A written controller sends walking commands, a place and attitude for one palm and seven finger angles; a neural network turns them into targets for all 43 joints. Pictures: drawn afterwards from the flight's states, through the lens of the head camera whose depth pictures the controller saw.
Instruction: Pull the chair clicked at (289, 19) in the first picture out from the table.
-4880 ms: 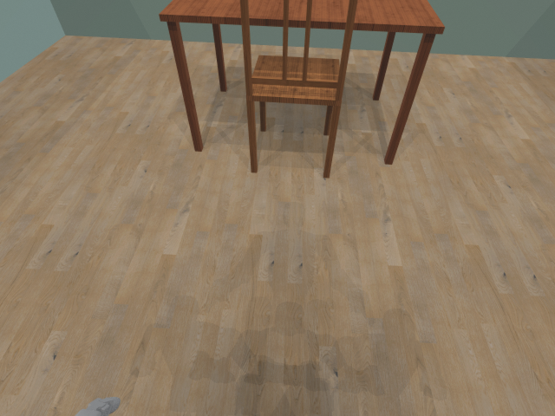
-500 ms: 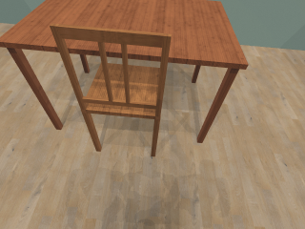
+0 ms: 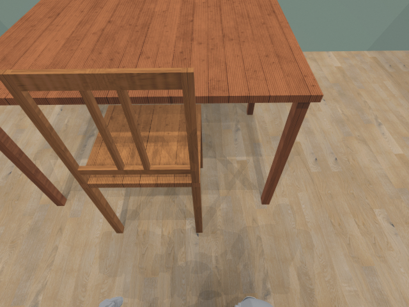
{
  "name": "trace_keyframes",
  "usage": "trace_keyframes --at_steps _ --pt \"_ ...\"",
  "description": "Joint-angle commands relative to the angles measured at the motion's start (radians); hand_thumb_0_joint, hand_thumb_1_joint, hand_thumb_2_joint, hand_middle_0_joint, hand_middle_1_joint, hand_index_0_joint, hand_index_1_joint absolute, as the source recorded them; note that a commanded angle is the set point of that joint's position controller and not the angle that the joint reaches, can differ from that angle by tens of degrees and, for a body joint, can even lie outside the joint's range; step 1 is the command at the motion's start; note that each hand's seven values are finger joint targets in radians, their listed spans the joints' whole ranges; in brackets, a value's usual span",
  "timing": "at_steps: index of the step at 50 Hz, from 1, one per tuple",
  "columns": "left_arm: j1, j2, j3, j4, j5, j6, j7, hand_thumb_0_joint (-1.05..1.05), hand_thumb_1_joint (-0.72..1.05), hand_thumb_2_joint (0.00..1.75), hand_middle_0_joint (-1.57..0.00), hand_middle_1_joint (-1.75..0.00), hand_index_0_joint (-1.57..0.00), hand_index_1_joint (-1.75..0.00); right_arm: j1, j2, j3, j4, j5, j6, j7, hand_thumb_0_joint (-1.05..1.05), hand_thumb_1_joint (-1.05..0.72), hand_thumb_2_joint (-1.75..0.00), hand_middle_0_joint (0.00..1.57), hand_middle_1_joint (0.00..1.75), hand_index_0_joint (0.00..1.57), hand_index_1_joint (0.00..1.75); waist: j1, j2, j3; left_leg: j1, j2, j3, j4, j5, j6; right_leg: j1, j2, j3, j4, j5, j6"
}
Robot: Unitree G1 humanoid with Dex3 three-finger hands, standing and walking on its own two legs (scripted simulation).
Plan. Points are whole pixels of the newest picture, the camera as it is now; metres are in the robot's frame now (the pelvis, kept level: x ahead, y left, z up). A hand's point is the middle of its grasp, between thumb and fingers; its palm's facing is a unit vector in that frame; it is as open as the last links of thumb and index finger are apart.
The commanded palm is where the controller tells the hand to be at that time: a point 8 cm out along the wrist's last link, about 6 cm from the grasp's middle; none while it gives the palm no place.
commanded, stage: take the last steps up to it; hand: left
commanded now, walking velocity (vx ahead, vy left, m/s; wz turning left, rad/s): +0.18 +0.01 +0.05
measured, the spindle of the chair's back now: (105, 134) +0.55 +0.30 -0.04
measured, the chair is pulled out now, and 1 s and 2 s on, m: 0.00 0.00 0.00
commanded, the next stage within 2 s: come to a stop and stand still in 0.14 s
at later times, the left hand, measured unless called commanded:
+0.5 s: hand out of the picture +0.09 +0.19 -0.16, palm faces +0.06 -0.99 -0.12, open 7.3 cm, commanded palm none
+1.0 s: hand out of the picture +0.09 +0.14 -0.13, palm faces +0.02 -0.97 -0.25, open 7.3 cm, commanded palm none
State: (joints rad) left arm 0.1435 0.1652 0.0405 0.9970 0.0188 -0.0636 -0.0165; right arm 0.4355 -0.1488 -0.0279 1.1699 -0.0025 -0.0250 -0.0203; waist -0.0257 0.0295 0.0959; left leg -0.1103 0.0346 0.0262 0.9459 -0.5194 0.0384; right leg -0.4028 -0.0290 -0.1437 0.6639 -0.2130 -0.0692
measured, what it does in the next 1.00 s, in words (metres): steps on the spot: left foot, then right foot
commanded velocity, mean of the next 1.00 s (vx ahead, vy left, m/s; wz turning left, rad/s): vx -0.01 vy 0.03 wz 0.01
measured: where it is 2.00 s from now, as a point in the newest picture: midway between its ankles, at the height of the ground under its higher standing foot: outside the picture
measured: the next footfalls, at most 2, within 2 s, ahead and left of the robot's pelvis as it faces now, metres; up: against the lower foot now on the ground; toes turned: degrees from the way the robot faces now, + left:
left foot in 0.34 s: +0.17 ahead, +0.13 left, +0.00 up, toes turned +6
right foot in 0.80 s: +0.08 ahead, -0.12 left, +0.00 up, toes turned -4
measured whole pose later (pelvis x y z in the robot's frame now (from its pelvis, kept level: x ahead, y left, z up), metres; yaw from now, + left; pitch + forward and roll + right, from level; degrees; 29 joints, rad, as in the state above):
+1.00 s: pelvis +0.06 -0.04 +0.03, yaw -2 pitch -1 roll +2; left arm 0.26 0.14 0.02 1.06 0.03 0.01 0.03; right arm 0.24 -0.22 -0.06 1.09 -0.02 0.05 0.00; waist 0.02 0.03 0.01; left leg -0.34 0.02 0.02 0.78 -0.35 -0.02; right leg -0.18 -0.05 -0.03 0.44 -0.24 -0.02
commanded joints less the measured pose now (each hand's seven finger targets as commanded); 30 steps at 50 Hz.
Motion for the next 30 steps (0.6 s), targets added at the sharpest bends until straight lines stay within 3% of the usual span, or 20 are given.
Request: trace_keyframes --at_steps 1,3,5,7,11,12,13,15,16,17,18,19,20,21,23,25,26,28,30 --pt "0.156 0.163 0.040 0.014 -0.013 0.014 0.034 0.00 0.90 0.90 -0.20 -0.30 -0.20 -0.30 -0.050 -0.069 -0.027 -0.103 -0.009 -0.017 0.005 0.00 -0.90 -0.90 0.20 0.30 0.20 0.30 0.054 -0.080 -0.046 -0.388 0.070 -0.061 0.355 0.118 0.016 0.187 -0.338 0.434 -0.462 -0.116 -0.149" --pt "0.083 0.104 0.019 -0.005 -0.003 0.007 0.039 0.00 0.90 0.90 -0.20 -0.30 -0.20 -0.30 -0.010 -0.037 -0.019 -0.088 -0.020 0.007 0.009 0.00 -0.90 -0.90 0.20 0.30 0.20 0.30 -0.005 -0.075 -0.013 -0.302 0.088 -0.040 0.253 0.165 -0.007 0.020 -0.281 0.269 -0.493 -0.048 -0.109" --pt "0.073 0.101 0.014 -0.003 0.000 0.007 0.037 0.00 0.90 0.90 -0.20 -0.30 -0.20 -0.30 0.024 -0.016 -0.016 -0.082 -0.021 0.021 0.010 0.00 -0.90 -0.90 0.20 0.30 0.20 0.30 -0.031 -0.120 -0.024 -0.256 0.083 -0.002 0.119 0.180 -0.028 -0.016 -0.242 0.173 -0.502 -0.007 -0.093" --pt "0.093 0.104 0.018 0.005 0.002 0.006 0.038 0.00 0.90 0.90 -0.20 -0.30 -0.20 -0.30 -0.002 0.000 -0.015 -0.096 -0.020 0.022 0.015 0.00 -0.90 -0.90 0.20 0.30 0.20 0.30 -0.019 -0.125 -0.038 -0.249 0.075 0.027 0.003 0.217 -0.041 0.005 -0.221 0.154 -0.504 0.023 -0.102" --pt "0.142 0.136 0.024 0.025 0.003 0.010 0.032 0.00 0.90 0.90 -0.20 -0.30 -0.20 -0.30 -0.089 -0.015 -0.015 -0.125 -0.018 0.005 0.022 0.00 -0.90 -0.90 0.20 0.30 0.20 0.30 0.027 -0.135 -0.064 -0.250 0.053 0.054 -0.188 0.212 -0.048 0.122 -0.227 0.180 -0.481 -0.021 -0.111" --pt "0.141 0.137 0.025 0.028 0.003 0.013 0.031 0.00 0.90 0.90 -0.20 -0.30 -0.20 -0.30 -0.102 -0.020 -0.013 -0.129 -0.018 0.001 0.022 0.00 -0.90 -0.90 0.20 0.30 0.20 0.30 0.028 -0.145 -0.065 -0.240 0.049 0.053 -0.229 0.215 -0.048 0.138 -0.225 0.181 -0.467 -0.014 -0.108" --pt "0.132 0.126 0.022 0.034 0.001 0.017 0.034 0.00 0.90 0.90 -0.20 -0.30 -0.20 -0.30 -0.106 -0.021 -0.008 -0.122 -0.018 -0.003 0.016 0.00 -0.90 -0.90 0.20 0.30 0.20 0.30 0.024 -0.139 -0.063 -0.194 0.047 0.044 -0.296 0.246 -0.054 0.133 -0.218 0.173 -0.436 0.022 -0.096" --pt "0.122 0.091 0.005 0.047 -0.010 0.027 0.038 0.00 0.90 0.90 -0.20 -0.30 -0.20 -0.30 -0.082 -0.019 0.004 -0.094 -0.014 -0.009 0.007 0.00 -0.90 -0.90 0.20 0.30 0.20 0.30 0.006 -0.108 -0.068 -0.045 0.039 0.030 -0.487 0.407 -0.068 0.097 -0.158 0.122 -0.349 0.077 -0.034" --pt "0.149 0.064 -0.003 0.050 -0.010 0.033 0.040 0.00 0.90 0.90 -0.20 -0.30 -0.20 -0.30 -0.056 -0.052 0.002 -0.087 -0.013 -0.021 0.004 0.00 -0.90 -0.90 0.20 0.30 0.20 0.30 0.014 0.007 -0.084 0.000 0.091 -0.027 -0.540 0.565 -0.059 0.101 -0.108 0.100 -0.264 0.075 0.007" --pt "0.188 0.035 -0.011 0.057 -0.018 0.040 0.045 0.00 0.90 0.90 -0.20 -0.30 -0.20 -0.30 -0.075 -0.101 0.002 -0.097 -0.017 -0.027 -0.003 0.00 -0.90 -0.90 0.20 0.30 0.20 0.30 0.040 0.122 -0.106 -0.022 0.198 -0.126 -0.579 0.759 -0.010 0.134 -0.069 0.079 -0.230 0.008 0.050" --pt "0.206 0.032 -0.015 0.072 -0.018 0.046 0.051 0.00 0.90 0.90 -0.20 -0.30 -0.20 -0.30 -0.112 -0.127 0.002 -0.100 -0.016 -0.016 -0.009 0.00 -0.90 -0.90 0.20 0.30 0.20 0.30 0.055 0.122 -0.099 -0.082 0.245 -0.144 -0.595 0.806 0.031 0.203 -0.054 0.060 -0.234 -0.068 0.068" --pt "0.214 0.030 -0.018 0.088 -0.015 0.052 0.054 0.00 0.90 0.90 -0.20 -0.30 -0.20 -0.30 -0.156 -0.118 0.005 -0.101 -0.013 -0.010 -0.016 0.00 -0.90 -0.90 0.20 0.30 0.20 0.30 0.060 0.091 -0.076 -0.106 0.232 -0.130 -0.618 0.762 0.041 0.224 -0.046 0.066 -0.238 -0.065 0.074" --pt "0.210 0.044 -0.018 0.101 -0.014 0.061 0.054 0.00 0.90 0.90 -0.20 -0.30 -0.20 -0.30 -0.173 -0.115 0.005 -0.101 -0.007 -0.009 -0.023 0.00 -0.90 -0.90 0.20 0.30 0.20 0.30 0.058 0.150 -0.064 -0.096 0.215 -0.126 -0.636 0.801 0.037 0.227 -0.053 0.064 -0.225 -0.038 0.082" --pt "0.215 0.064 -0.015 0.101 -0.014 0.066 0.053 0.00 0.90 0.90 -0.20 -0.30 -0.20 -0.30 -0.180 -0.113 0.004 -0.103 -0.001 -0.008 -0.028 0.00 -0.90 -0.90 0.20 0.30 0.20 0.30 0.059 0.161 -0.041 -0.092 0.217 -0.117 -0.639 0.869 0.042 0.224 -0.057 0.067 -0.210 -0.031 0.083" --pt "0.220 0.083 -0.010 0.098 -0.013 0.075 0.054 0.00 0.90 0.90 -0.20 -0.30 -0.20 -0.30 -0.171 -0.135 -0.010 -0.108 0.000 0.000 -0.037 0.00 -0.90 -0.90 0.20 0.30 0.20 0.30 0.043 0.147 -0.074 0.009 0.231 -0.115 -0.608 1.035 0.053 0.173 -0.057 0.078 -0.166 -0.047 0.081" --pt "0.204 0.104 0.001 0.076 -0.007 0.091 0.053 0.00 0.90 0.90 -0.20 -0.30 -0.20 -0.30 -0.130 -0.175 -0.033 -0.106 -0.004 0.012 -0.047 0.00 -0.90 -0.90 0.20 0.30 0.20 0.30 0.015 0.147 -0.123 0.105 0.298 -0.156 -0.599 1.197 0.106 0.076 -0.036 0.093 0.001 -0.210 0.081" --pt "0.203 0.106 0.006 0.067 -0.004 0.099 0.052 0.00 0.90 0.90 -0.20 -0.30 -0.20 -0.30 -0.125 -0.188 -0.041 -0.108 -0.004 0.015 -0.054 0.00 -0.90 -0.90 0.20 0.30 0.20 0.30 0.015 0.122 -0.132 0.117 0.339 -0.174 -0.596 1.247 0.144 0.039 -0.026 0.115 0.121 -0.299 0.081" --pt "0.198 0.092 0.017 0.053 0.000 0.113 0.056 0.00 0.90 0.90 -0.20 -0.30 -0.20 -0.30 -0.156 -0.201 -0.053 -0.129 -0.013 0.030 -0.059 0.00 -0.90 -0.90 0.20 0.30 0.20 0.30 0.016 0.083 -0.160 0.102 0.359 -0.147 -0.572 1.202 0.184 -0.014 -0.020 0.169 0.285 -0.340 0.083" --pt "0.187 0.081 0.024 0.039 0.001 0.118 0.055 0.00 0.90 0.90 -0.20 -0.30 -0.20 -0.30 -0.206 -0.198 -0.059 -0.149 -0.018 0.040 -0.053 0.00 -0.90 -0.90 0.20 0.30 0.20 0.30 0.021 0.079 -0.177 0.093 0.328 -0.101 -0.557 1.097 0.168 -0.037 -0.014 0.182 0.324 -0.303 0.091"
